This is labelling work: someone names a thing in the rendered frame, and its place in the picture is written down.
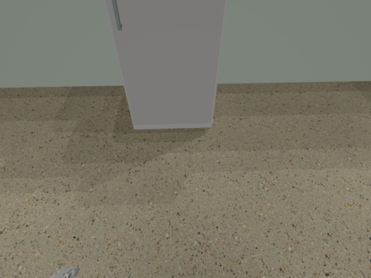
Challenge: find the fridge door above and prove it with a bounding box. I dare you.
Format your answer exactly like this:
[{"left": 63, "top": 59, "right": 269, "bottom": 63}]
[{"left": 106, "top": 0, "right": 225, "bottom": 125}]

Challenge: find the left robot hand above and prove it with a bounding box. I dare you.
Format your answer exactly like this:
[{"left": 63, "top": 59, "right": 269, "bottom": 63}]
[{"left": 50, "top": 266, "right": 79, "bottom": 278}]

